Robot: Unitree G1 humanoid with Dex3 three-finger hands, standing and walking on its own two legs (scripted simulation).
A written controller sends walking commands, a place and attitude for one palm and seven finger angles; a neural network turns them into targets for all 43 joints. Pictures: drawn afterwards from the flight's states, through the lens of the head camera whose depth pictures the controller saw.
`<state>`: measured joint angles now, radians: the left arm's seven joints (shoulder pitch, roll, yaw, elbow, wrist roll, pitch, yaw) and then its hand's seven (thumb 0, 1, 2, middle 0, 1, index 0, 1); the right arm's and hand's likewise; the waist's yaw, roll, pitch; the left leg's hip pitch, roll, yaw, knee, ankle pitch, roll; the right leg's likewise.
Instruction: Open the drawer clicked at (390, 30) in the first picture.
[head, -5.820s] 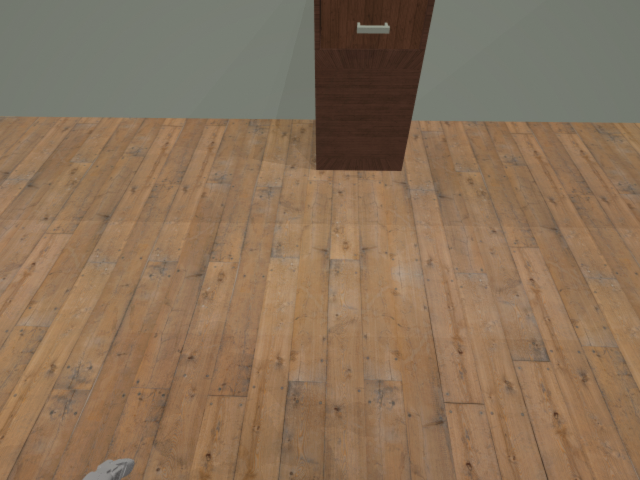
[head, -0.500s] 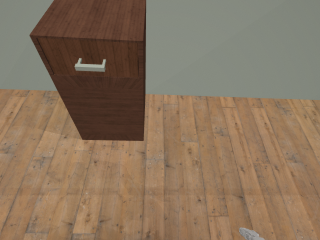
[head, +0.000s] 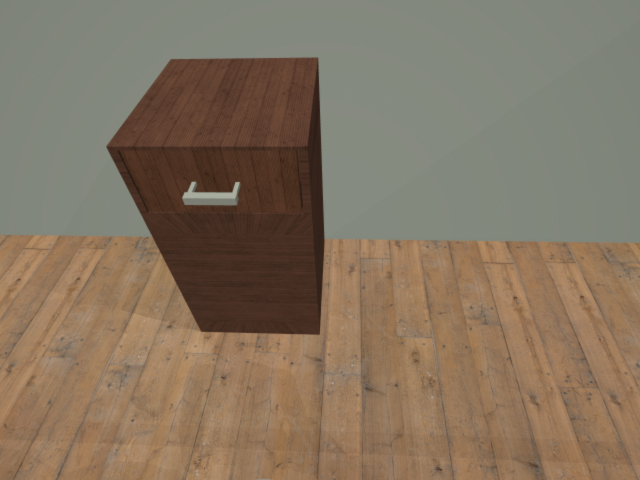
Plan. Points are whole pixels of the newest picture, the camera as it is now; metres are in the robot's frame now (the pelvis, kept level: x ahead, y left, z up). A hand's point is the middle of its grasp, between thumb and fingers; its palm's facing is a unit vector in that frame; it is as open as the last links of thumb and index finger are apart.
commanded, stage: take the last steps up to it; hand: left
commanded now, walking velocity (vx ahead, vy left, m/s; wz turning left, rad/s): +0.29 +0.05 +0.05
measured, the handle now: (213, 192) +0.70 +0.29 -0.08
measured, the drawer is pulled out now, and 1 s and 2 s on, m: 0.00 0.00 0.00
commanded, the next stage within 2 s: come to a stop and stand still in 0.40 s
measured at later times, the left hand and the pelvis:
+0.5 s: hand (162, 461) +0.18 +0.26 -0.17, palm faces +0.03 -0.98 -0.19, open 7.4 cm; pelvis +0.16 +0.08 +0.00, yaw -1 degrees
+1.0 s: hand (177, 399) +0.28 +0.27 -0.18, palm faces +0.01 -0.97 -0.22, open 7.3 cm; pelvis +0.19 +0.09 -0.01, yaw +0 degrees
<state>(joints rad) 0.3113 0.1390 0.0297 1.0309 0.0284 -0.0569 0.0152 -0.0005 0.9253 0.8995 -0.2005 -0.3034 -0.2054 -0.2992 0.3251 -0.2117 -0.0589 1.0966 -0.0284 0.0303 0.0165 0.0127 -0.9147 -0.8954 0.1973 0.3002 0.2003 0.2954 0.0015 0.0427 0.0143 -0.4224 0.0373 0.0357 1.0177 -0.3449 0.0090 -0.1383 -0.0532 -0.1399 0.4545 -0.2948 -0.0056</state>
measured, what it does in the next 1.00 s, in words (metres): walks ahead: left foot, then right foot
